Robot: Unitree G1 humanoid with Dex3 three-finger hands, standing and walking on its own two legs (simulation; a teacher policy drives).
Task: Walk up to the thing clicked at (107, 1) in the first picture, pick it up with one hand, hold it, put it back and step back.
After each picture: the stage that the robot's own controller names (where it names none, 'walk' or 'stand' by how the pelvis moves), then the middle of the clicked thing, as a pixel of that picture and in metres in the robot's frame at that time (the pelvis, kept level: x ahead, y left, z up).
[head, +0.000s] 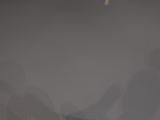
stand; (106, 0) +2.36 -0.40 -0.72
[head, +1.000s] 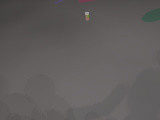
walk; (87, 16) +2.24 +0.05 -0.69
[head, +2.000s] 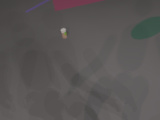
walk; (64, 33) +1.57 +0.35 -0.71
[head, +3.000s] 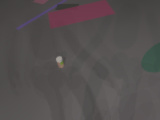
walk; (60, 62) +1.07 +0.34 -0.72
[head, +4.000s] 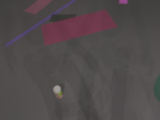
walk; (58, 92) +0.70 +0.29 -0.71
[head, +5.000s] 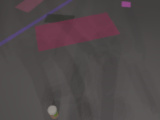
walk; (53, 112) +0.46 +0.26 -0.69
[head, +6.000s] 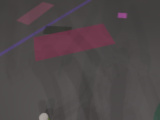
stand; out of the picture +0.48 +0.36 -0.69
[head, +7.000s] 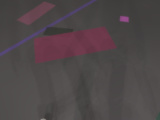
stand; out of the picture +0.44 +0.32 -0.72
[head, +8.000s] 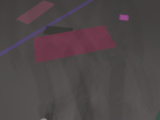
stand; out of the picture +0.43 +0.32 -0.73
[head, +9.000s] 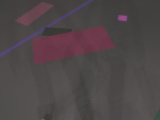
stand; out of the picture +0.43 +0.33 -0.73
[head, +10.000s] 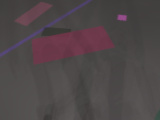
stand; out of the picture +0.42 +0.34 -0.73
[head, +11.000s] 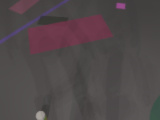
go down; (42, 117) +0.44 +0.33 -0.72
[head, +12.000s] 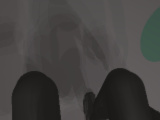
go down; out of the picture +0.50 +0.37 -0.29
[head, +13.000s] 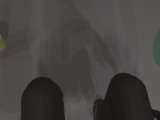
approach; out of the picture +0.50 +0.35 -0.30
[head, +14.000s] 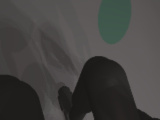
close in; out of the picture +0.47 +0.39 -0.23
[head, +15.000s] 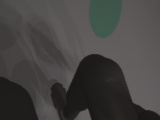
close; out of the picture +0.46 +0.41 -0.23
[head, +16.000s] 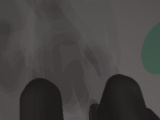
lift; out of the picture +0.40 +0.33 -0.12
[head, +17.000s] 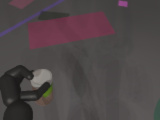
hold; (42, 87) +0.34 +0.16 +0.00
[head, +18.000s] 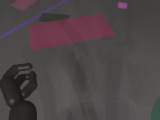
hold; out of the picture +0.27 +0.09 -0.60
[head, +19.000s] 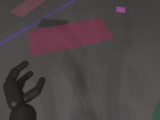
hold; out of the picture +0.28 -0.15 -0.70
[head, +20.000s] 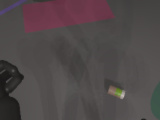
crouch; (116, 92) +0.53 -0.26 -0.63
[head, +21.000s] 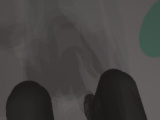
lower; out of the picture +0.86 -0.29 -0.33
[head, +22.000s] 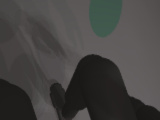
lower; out of the picture +1.15 -0.21 -0.27
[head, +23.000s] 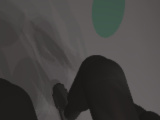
lower; out of the picture +1.37 -0.24 -0.26
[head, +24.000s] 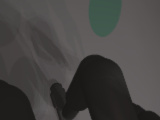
lower; out of the picture +1.59 -0.26 -0.26
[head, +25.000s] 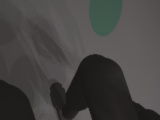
lower; out of the picture +1.80 -0.29 -0.26
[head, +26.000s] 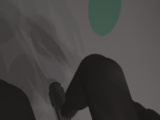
loosen; out of the picture +2.00 -0.31 -0.26
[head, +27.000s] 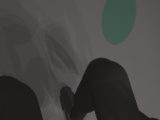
stand; out of the picture +2.18 -0.39 -0.27
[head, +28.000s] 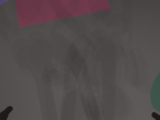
stand; out of the picture +2.11 -0.92 -0.61
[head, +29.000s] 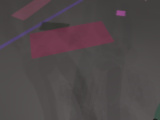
stand; out of the picture +2.26 -1.01 -0.69
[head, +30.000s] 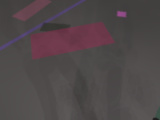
stand; out of the picture +2.41 -1.07 -0.69
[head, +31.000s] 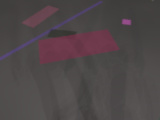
stand; out of the picture +2.57 -1.16 -0.74
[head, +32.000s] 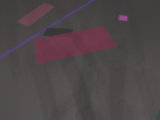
stand; out of the picture +2.73 -1.15 -0.75
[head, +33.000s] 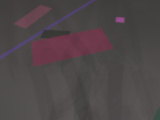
stand; out of the picture +2.87 -1.16 -0.75
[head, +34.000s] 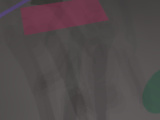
walk; out of the picture +3.07 -1.27 -0.73
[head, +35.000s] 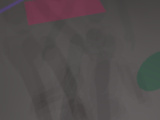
walk; out of the picture +3.49 -1.11 -0.73
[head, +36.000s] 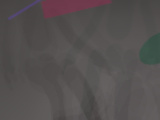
walk; out of the picture +3.88 -1.21 -0.73
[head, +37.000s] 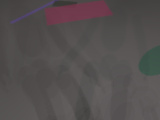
stand; out of the picture +3.95 -1.48 -0.73
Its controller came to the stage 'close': yes
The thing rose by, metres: 0.68
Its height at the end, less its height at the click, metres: -0.02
